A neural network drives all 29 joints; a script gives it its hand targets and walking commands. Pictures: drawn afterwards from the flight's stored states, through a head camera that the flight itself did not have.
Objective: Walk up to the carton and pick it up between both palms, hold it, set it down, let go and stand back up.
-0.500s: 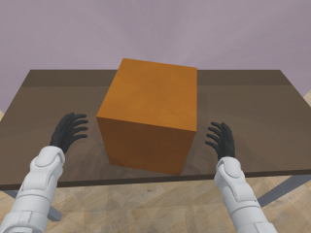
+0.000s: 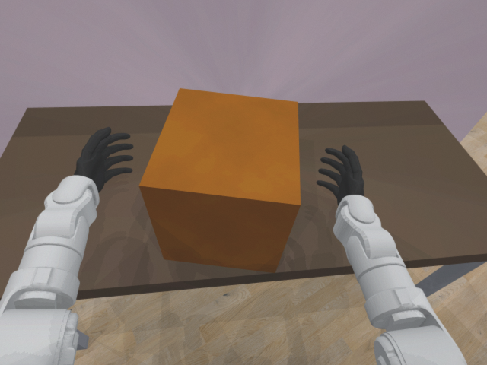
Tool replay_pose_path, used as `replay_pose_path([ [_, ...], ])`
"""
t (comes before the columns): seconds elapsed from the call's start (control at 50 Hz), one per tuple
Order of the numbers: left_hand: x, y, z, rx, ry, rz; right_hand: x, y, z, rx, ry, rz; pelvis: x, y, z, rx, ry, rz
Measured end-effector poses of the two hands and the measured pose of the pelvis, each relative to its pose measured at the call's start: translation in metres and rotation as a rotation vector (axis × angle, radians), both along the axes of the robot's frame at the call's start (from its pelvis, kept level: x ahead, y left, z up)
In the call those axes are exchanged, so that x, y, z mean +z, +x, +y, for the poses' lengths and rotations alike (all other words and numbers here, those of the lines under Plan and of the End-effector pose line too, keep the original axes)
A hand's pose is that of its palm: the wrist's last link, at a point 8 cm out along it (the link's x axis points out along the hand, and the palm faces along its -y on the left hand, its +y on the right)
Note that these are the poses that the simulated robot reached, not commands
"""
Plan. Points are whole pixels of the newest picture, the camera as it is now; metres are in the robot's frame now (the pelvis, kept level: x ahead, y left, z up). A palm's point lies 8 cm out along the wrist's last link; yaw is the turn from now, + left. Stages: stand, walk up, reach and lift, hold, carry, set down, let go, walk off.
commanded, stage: reach and lift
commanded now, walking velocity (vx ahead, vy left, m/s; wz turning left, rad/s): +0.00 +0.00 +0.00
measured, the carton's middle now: (228, 183) +0.46 +0.01 -0.01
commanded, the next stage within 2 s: none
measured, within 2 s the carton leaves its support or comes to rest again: neither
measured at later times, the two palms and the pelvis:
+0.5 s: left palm (95, 132) +0.45 +0.23 +0.14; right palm (354, 152) +0.41 -0.19 +0.13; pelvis +0.00 +0.00 +0.00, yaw +1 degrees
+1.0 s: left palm (111, 140) +0.46 +0.22 +0.11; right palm (348, 156) +0.42 -0.19 +0.11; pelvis +0.00 -0.01 -0.01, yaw +2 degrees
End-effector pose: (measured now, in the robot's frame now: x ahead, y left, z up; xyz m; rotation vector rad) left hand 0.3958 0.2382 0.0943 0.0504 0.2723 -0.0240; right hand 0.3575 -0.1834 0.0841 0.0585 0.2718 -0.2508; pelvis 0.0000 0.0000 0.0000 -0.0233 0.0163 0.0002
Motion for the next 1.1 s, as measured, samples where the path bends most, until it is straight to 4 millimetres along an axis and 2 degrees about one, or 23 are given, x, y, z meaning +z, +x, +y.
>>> replay_pose_path([
  [0.34, 0.034, 0.036, -0.001, 0.02, 0.003, -0.01, 0.036, 0.034, -0.005, -0.001, -0.022, 0.0, 0.0, 0.0, 0.002, 0.008, -0.005, 0.051],
  [0.76, 0.065, 0.072, -0.015, 0.043, 0.006, -0.026, 0.072, 0.067, -0.008, -0.009, -0.04, 0.009, -0.003, -0.002, -0.004, 0.026, -0.01, 0.146],
  [0.84, 0.059, 0.075, -0.017, 0.044, 0.008, -0.016, 0.07, 0.069, -0.01, -0.012, -0.052, 0.019, -0.003, -0.002, -0.006, 0.029, -0.01, 0.161],
  [0.9, 0.046, 0.074, -0.019, 0.041, 0.008, -0.002, 0.059, 0.067, -0.01, -0.008, -0.06, 0.032, -0.004, -0.002, -0.008, 0.031, -0.008, 0.168],
  [1.1, -0.019, 0.061, -0.02, 0.046, 0.011, 0.04, -0.005, 0.056, -0.004, -0.006, -0.043, 0.079, -0.01, -0.003, -0.01, 0.037, -0.01, 0.251],
])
